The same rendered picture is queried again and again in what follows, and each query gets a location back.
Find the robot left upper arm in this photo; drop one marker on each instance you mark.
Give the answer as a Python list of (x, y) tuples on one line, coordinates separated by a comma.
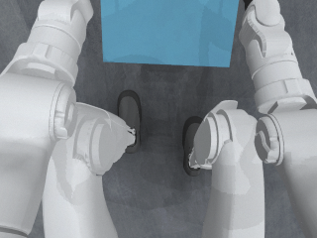
[(35, 113)]

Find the robot right forearm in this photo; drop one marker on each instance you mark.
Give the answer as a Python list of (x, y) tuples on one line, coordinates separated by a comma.
[(273, 65)]

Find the robot left foot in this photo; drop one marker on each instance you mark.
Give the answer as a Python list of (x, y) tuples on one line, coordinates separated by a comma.
[(130, 110)]

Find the robot right shin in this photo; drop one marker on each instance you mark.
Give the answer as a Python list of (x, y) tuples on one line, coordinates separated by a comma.
[(196, 159)]

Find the robot left forearm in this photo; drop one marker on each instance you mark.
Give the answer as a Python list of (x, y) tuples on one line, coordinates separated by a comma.
[(55, 41)]

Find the carton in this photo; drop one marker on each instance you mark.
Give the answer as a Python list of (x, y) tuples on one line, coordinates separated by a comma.
[(172, 32)]

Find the robot right upper arm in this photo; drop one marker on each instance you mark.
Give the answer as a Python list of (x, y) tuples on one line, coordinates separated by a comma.
[(288, 140)]

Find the robot right hand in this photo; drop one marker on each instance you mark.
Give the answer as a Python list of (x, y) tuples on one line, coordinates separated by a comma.
[(247, 3)]

